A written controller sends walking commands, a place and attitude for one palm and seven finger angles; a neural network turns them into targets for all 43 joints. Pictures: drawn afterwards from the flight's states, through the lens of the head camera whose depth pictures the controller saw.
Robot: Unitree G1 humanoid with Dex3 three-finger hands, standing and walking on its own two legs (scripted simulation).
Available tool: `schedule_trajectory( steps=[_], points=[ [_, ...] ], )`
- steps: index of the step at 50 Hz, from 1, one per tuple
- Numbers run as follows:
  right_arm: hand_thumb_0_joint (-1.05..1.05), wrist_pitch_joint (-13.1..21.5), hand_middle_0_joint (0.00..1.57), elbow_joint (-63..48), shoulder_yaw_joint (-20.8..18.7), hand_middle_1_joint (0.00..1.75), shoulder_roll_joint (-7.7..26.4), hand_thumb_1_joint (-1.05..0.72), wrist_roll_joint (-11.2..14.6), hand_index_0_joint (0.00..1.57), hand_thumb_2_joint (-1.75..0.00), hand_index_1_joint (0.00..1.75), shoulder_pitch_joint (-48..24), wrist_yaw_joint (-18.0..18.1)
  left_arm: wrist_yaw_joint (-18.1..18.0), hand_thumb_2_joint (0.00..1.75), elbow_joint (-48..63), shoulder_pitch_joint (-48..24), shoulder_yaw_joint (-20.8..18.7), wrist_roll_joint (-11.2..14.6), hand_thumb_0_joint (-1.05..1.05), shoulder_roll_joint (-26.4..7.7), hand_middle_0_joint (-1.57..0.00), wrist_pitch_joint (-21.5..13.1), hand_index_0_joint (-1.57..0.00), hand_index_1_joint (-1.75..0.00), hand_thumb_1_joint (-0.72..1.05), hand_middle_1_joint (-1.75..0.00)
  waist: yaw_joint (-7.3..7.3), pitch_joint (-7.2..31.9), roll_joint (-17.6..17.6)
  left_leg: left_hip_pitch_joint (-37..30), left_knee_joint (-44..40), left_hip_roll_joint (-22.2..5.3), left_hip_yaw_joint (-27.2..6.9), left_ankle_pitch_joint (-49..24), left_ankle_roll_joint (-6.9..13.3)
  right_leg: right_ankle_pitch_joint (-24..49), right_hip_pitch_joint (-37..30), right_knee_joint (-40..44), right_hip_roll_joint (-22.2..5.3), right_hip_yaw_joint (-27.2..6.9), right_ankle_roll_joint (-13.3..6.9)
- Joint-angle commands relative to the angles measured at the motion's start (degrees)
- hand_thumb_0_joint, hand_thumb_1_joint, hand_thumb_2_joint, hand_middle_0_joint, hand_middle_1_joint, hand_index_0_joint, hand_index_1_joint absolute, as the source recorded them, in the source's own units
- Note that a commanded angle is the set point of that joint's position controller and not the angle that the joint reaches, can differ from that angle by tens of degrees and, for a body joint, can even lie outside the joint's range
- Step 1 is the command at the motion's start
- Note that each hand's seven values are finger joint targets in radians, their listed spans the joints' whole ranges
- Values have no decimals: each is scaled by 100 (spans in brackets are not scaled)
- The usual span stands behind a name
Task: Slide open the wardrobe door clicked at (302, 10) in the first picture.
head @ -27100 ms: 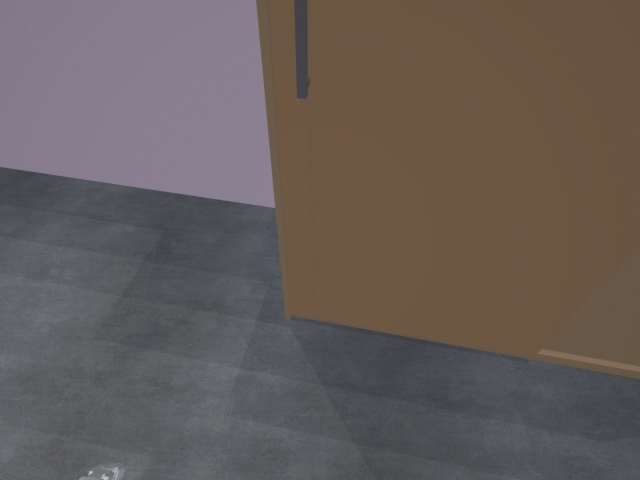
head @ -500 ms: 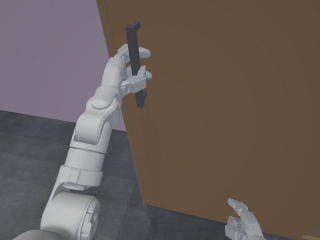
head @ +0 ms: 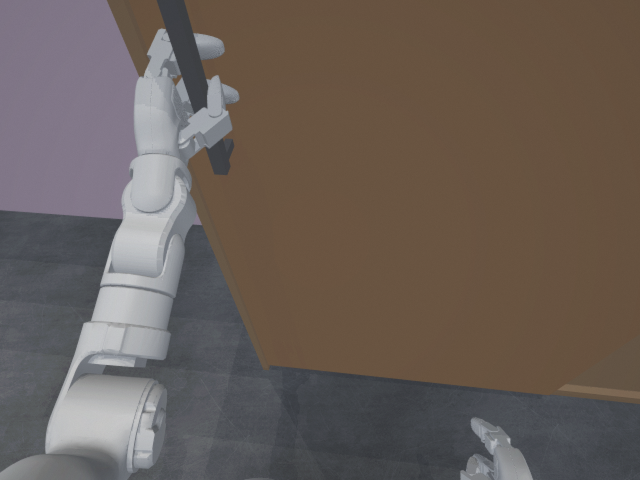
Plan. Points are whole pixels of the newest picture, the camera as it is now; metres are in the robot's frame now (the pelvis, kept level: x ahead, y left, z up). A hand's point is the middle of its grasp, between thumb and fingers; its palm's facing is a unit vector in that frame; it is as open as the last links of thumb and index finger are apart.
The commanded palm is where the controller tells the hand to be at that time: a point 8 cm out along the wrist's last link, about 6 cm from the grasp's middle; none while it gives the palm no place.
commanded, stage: step sideways, sliding the door along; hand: left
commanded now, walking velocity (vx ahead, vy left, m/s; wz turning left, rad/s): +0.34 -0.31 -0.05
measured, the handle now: (204, 87) +0.47 +0.17 +0.24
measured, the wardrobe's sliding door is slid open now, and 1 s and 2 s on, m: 0.00 0.10 0.42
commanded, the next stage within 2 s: none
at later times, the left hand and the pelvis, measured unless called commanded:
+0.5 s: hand (241, 117) +0.43 +0.12 +0.23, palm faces +0.27 -0.96 -0.06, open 6.4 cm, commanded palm +0.40 +0.10 +0.22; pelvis +0.06 -0.08 +0.01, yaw +5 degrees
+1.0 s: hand (322, 119) +0.43 +0.04 +0.23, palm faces +0.38 -0.92 -0.02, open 6.7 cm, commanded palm +0.39 +0.01 +0.21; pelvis +0.13 -0.17 +0.00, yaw +5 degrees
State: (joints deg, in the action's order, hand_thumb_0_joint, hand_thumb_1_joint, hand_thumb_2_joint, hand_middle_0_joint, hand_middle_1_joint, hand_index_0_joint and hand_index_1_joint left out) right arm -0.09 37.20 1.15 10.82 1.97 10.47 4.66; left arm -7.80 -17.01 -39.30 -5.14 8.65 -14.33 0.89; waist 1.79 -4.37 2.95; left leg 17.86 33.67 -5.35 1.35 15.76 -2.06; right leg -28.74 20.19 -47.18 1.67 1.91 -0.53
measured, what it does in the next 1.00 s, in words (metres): steps to the right: left foot, then right foot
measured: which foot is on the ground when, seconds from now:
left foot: down 0.00-0.06, up 0.08-0.26, down 0.28-0.68, up 0.70-0.86, down 0.88-1.00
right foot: down 0.00-0.28, up 0.30-0.66, down 0.68-0.88, up 0.90-1.00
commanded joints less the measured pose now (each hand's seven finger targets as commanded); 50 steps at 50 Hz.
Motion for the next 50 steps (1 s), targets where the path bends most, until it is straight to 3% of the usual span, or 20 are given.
schedule_trajectory(
  steps=[1, 2, 3, 5, 8, 12, 13, 14, 15, 18, 22, 30, 33, 34, 35, 36, 40, 42, 44, 50],
  points=[
    [0, 283, 20, -893, -269, 30, 803, -90, 55, 20, -90, 30, -811, 22, 368, 90, 2198, -3408, 732, -170, 0, 46, -45, -832, -45, -140, 90, -140, -307, 2356, 810, -884, 50, -1129, -605, -1193, 1002, 717, -1183, 1488, -187, 66, -73],
    [0, 295, 20, -937, -240, 30, 723, -90, 119, 20, -90, 30, -864, 41, 361, 90, 2259, -3352, 763, -217, 0, 52, -45, -819, -45, -140, 90, -140, -259, 2359, 51, -116, 828, -619, -54, -510, 718, 1197, -1875, 2212, -557, -337, -224],
    [0, 295, 20, -986, -196, 30, 563, -90, 127, 20, -90, 30, -1004, 75, 310, 90, 2246, -3293, 702, -290, 0, -52, -45, -798, -45, -140, 90, -140, -230, 2251, -1367, 942, 1891, 91, 339, 771, 357, 1459, -2250, 2884, -1562, -1755, -657],
    [0, 395, 20, -799, -326, 30, 690, -90, 76, 20, -90, 30, -1234, 101, 262, 90, 2239, -3094, 622, -326, 0, -130, -45, -707, -45, -140, 90, -140, -8, 1623, -1589, 1935, 3722, 368, -356, 1872, 235, 2026, -2174, 3015, -2325, -3012, -1429],
    [0, 365, 20, -709, -256, 30, 521, -90, -7, 20, -90, 30, -885, 38, 307, 90, 2933, -3206, 1266, -445, 0, 583, -45, -1033, -45, -140, 90, -140, -148, 1803, -924, 1511, 2739, 181, -73, 1428, 147, 5191, -2838, 1987, -1864, -1458, -1250],
    [0, 194, 20, -862, -349, 30, 541, -90, -35, 20, -90, 30, -813, 1, 330, 90, 3292, -2819, 1468, -493, 0, 692, -45, -1247, -45, -140, 90, -140, -325, 2417, -770, -1309, -780, 94, 584, -852, 224, 5936, -1744, 544, -1168, -227, -590],
    [0, 198, 20, -945, -482, 30, 755, -90, -27, 20, -90, 30, -728, -52, 381, 90, 3590, -2887, 1674, -395, 0, 809, -45, -1318, -45, -140, 90, -140, -480, 2778, 11, -3251, -1060, -1038, -616, -3079, 746, 4323, 36, -640, -785, 30, -144],
    [0, 205, 20, -1077, -580, 30, 924, -90, 44, 20, -90, 30, -794, -232, 464, 90, 3830, -2986, 1979, -287, 0, 1174, -45, -1340, -45, -140, 90, -140, -403, 3176, 1154, -4467, -467, -2685, -2441, -6007, 1582, -16, 1601, -1977, -294, -292, 55],
    [0, 135, 20, -1243, -616, 30, 1059, -90, 130, 20, -90, 30, -860, -457, 473, 90, 3484, -3017, 1900, -330, 0, 1185, -45, -1319, -45, -140, 90, -140, -418, 2890, 497, -4309, -285, -2897, -2455, -5945, 1752, -465, 1864, -2826, -385, -794, -152],
    [0, 145, 20, -985, -643, 30, 910, -90, 60, 20, -90, 30, -1062, -604, 522, 90, 3967, -3092, 1648, -463, 0, 807, -45, -1344, -45, -140, 90, -140, -421, 2177, 95, -3159, -579, -2493, -1469, -4258, 1445, 83, 2125, -2914, -690, -627, 61],
    [0, 180, 20, -1133, -656, 30, 885, -90, 56, 20, -90, 30, -928, -585, 669, 90, 4069, -2641, 1742, -507, 0, 892, -45, -1116, -45, -140, 90, -140, -376, 2020, 894, -2567, -797, -1782, -25, -3923, 904, 914, 1498, -1951, -576, 4, 307],
    [0, 653, 20, -1480, -469, 30, 739, -90, 110, 20, -90, 30, -796, -538, 578, 90, 4542, -1320, 1325, -408, 0, 412, -45, -1049, -45, -140, 90, -140, -397, 1989, 2035, -3072, -209, -1489, 778, -5217, 397, 1293, 167, 770, -19, 689, 358],
    [0, 840, 20, -1527, -361, 30, 560, -90, 212, 20, -90, 30, -932, -520, 509, 90, 4898, -997, 1121, -483, 0, 91, -45, -1039, -45, -140, 90, -140, -201, 1964, 715, -1995, 1195, -942, 621, -3416, 619, 4005, -1467, 2344, -300, 463, 319],
    [0, 856, 20, -1490, -299, 30, 372, -90, 184, 20, -90, 30, -1025, -441, 475, 90, 4925, -822, 1007, -562, 0, -158, -45, -1039, -45, -140, 90, -140, -233, 1918, -679, -784, 2024, -414, 663, -814, 114, 6470, -2123, 2294, -1264, -400, 48],
    [0, 917, 20, -1403, -252, 30, 350, -90, 80, 20, -90, 30, -1057, -334, 389, 90, 4812, -267, 888, -600, 0, -229, -45, -944, -45, -140, 90, -140, -202, 1832, -990, 335, 2366, 167, 469, 1905, -66, 8665, -2343, 1943, -2012, -1230, -366],
    [0, 939, 20, -1385, -351, 30, 367, -90, 98, 20, -90, 30, -963, -283, 339, 90, 5408, -157, 688, -505, 0, -400, -45, -979, -45, -140, 90, -140, 6, 2059, -2117, 629, 3081, 327, 82, 2562, -49, 9128, -2486, 1728, -2219, -1660, -544],
    [0, 1114, 20, -1185, -231, 30, 406, -90, 80, 20, -90, 30, -981, -319, 141, 90, 6466, 64, 1061, -507, 0, 179, -45, -1274, -45, -140, 90, -140, -290, 2441, -1399, 506, 1124, 252, -123, 1659, 88, 8311, -2807, 1047, -2048, -1258, -764],
    [0, 951, 20, -1209, -368, 30, 486, -90, 41, 20, -90, 30, -860, -363, 155, 90, 6451, 225, 1175, -570, 0, 265, -45, -1461, -45, -140, 90, -140, -416, 2703, -1172, -1349, -601, -29, 254, -1026, 49, 6463, -1599, 451, -1516, -642, -386],
    [0, 880, 20, -1523, -623, 30, 860, -90, 57, 20, -90, 30, -940, -519, 291, 90, 6367, 549, 1474, -536, 0, 593, -45, -1524, -45, -140, 90, -140, -152, 2877, 570, -3044, -683, -2449, -1538, -5872, 1191, -53, 716, -1089, -517, -206, 184],
    [0, 937, 20, -1493, -599, 30, 860, -90, 21, 20, -90, 30, -699, -745, 351, 90, 6423, 584, 1436, -672, 0, 500, -45, -1379, -45, -140, 90, -140, -255, 1805, 1085, -2990, -638, -1895, -186, -5502, 789, 75, 1696, -2358, -445, 52, 259]
  ],
)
